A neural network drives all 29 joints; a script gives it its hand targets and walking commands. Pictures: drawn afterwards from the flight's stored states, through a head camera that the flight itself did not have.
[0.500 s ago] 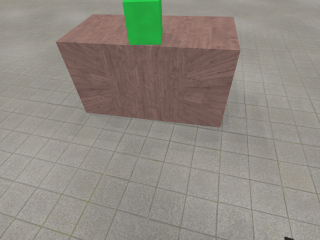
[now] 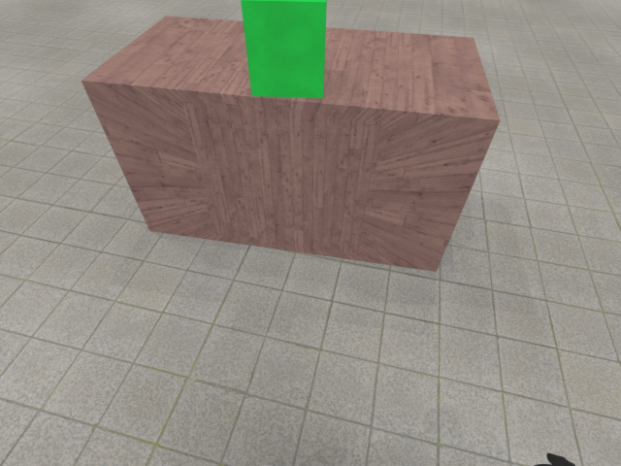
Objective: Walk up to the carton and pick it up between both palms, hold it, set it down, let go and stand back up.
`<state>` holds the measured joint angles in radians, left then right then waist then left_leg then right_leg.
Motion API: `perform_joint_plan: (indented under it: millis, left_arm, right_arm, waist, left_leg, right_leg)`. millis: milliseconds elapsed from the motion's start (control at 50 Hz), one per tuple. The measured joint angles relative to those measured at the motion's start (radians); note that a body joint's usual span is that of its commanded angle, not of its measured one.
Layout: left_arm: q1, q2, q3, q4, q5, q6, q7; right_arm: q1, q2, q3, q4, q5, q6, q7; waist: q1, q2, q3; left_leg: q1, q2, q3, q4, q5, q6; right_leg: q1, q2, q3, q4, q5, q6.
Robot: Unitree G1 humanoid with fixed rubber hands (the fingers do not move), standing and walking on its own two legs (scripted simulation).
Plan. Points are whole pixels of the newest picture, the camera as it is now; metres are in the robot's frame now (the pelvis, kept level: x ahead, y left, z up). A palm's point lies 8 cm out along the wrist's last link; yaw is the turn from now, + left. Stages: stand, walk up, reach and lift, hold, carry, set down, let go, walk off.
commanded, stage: walk up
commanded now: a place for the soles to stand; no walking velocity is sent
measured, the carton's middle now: (288, 39) +1.19 +0.12 +0.06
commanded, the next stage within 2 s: none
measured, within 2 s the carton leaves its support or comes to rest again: neither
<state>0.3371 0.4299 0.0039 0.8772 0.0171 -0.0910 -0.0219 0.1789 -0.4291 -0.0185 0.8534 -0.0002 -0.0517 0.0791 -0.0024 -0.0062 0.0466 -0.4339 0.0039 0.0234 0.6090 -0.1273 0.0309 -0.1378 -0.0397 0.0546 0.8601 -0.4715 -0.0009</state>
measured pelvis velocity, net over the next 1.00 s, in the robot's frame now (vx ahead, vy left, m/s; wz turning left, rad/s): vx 0.36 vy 0.04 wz -0.06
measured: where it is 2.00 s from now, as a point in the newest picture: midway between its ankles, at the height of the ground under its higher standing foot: (282, 342)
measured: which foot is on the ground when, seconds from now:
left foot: down 0.00-0.44, up 0.46-1.00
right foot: up 0.00-0.42, down 0.44-1.00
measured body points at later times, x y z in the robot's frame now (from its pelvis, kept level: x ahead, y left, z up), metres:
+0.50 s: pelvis +0.18 -0.03 +0.01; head +0.19 -0.07 +0.45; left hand +0.22 +0.30 -0.08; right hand +0.29 -0.34 -0.12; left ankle +0.12 +0.09 -0.69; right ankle +0.25 -0.12 -0.72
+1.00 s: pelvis +0.36 +0.04 +0.00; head +0.38 +0.02 +0.45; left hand +0.40 +0.37 -0.09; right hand +0.48 -0.29 -0.10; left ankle +0.46 +0.14 -0.71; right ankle +0.26 -0.12 -0.72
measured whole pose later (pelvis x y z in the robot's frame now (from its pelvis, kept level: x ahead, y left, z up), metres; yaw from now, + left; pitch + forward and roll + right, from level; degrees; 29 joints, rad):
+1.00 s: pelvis +0.36 +0.04 +0.00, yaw -4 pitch +0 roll -3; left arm 0.38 0.43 0.00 0.88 0.01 -0.11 0.01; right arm 0.12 -0.45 -0.02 0.81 0.00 0.00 0.07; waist 0.00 0.08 0.06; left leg -0.48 0.05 0.01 0.68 -0.28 0.05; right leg -0.09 -0.01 0.02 0.52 -0.42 0.02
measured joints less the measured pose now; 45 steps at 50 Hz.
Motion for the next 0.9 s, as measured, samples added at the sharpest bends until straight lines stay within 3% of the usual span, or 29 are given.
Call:
perform_joint_plan:
  millis: [40,100,180,280,400,460,500,560,800,900]
  left_arm:
    - [0.0,0.0,0.0,-0.001,0.0,0.002,0.0]
    - [0.0,0.003,0.0,-0.001,0.0,0.005,0.0]
    - [0.0,0.003,0.0,-0.001,-0.001,0.012,-0.001]
    - [0.001,0.003,0.0,0.005,-0.001,0.021,-0.003]
    - [0.002,0.004,0.0,0.007,-0.001,0.012,-0.006]
    - [0.011,0.003,0.0,0.01,-0.001,-0.013,-0.004]
    - [0.023,0.003,0.0,0.01,-0.001,-0.017,0.0]
    - [0.042,0.003,0.0,0.01,-0.001,-0.017,0.009]
    - [0.045,0.002,0.0,0.009,-0.006,-0.029,0.027]
    - [0.046,0.002,0.0,0.009,-0.006,-0.026,0.034]
  right_arm:
    - [0.02,0.001,0.0,0.0,0.0,0.0,-0.001]
    - [0.037,0.001,0.0,-0.001,0.0,0.0,-0.004]
    - [0.044,0.001,0.0,-0.001,0.0,-0.002,-0.007]
    - [0.049,0.001,0.0,-0.001,0.0,-0.002,-0.007]
    - [0.047,0.001,0.0,-0.001,0.0,-0.002,-0.007]
    - [0.038,0.0,0.0,-0.003,0.0,0.004,-0.008]
    - [0.034,0.007,0.0,-0.003,0.0,0.016,-0.007]
    - [0.035,-0.001,0.0,-0.004,0.0,0.028,-0.007]
    - [0.03,-0.022,0.0,-0.005,0.0,0.06,-0.007]
    - [-0.009,-0.023,0.0,-0.014,0.0,0.062,-0.007]
  waist:
    - [0.001,0.007,0.0]
    - [0.002,0.01,-0.001]
    - [0.003,0.01,0.0]
    - [0.003,0.01,-0.001]
    - [0.004,0.023,-0.005]
    - [0.005,0.043,0.011]
    - [0.005,0.045,0.016]
    - [0.004,0.047,0.015]
    - [0.003,0.084,0.014]
    - [0.003,0.086,0.014]
  left_leg:
    - [0.06,0.004,0.0,-0.008,-0.052,0.005]
    - [0.153,0.008,0.002,-0.06,-0.066,0.006]
    - [0.226,-0.01,0.003,-0.106,-0.082,0.012]
    - [0.291,-0.043,0.003,-0.129,-0.123,0.015]
    - [0.326,-0.048,0.006,-0.122,-0.198,0.015]
    - [0.276,-0.022,0.004,0.042,-0.282,0.015]
    - [0.201,-0.035,-0.003,0.223,-0.287,0.015]
    - [0.111,-0.058,-0.004,0.361,-0.288,0.015]
    - [-0.08,0.015,-0.01,0.376,-0.155,0.015]
    - [-0.085,0.032,-0.011,0.276,-0.154,0.015]
  right_leg:
    - [-0.072,0.033,-0.002,0.18,0.007,-0.014]
    - [-0.15,0.039,-0.014,0.235,0.087,-0.016]
    - [-0.226,0.022,-0.004,0.157,0.179,-0.016]
    - [-0.26,0.004,-0.007,0.023,0.206,-0.016]
    - [-0.255,-0.013,-0.07,-0.191,0.207,-0.016]
    - [-0.232,0.009,-0.099,-0.258,0.3,-0.023]
    - [-0.221,0.016,-0.101,-0.231,0.258,-0.037]
    - [-0.162,0.015,-0.087,-0.293,0.24,-0.044]
    - [-0.001,0.026,-0.035,-0.401,0.183,-0.023]
    - [0.042,0.029,-0.034,-0.4,0.132,-0.001]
